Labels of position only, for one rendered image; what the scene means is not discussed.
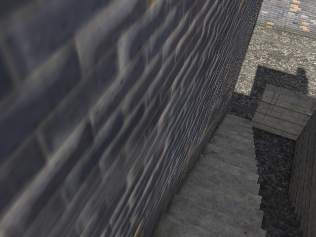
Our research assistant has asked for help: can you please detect stairs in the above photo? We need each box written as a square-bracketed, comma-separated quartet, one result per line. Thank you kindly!
[144, 114, 267, 237]

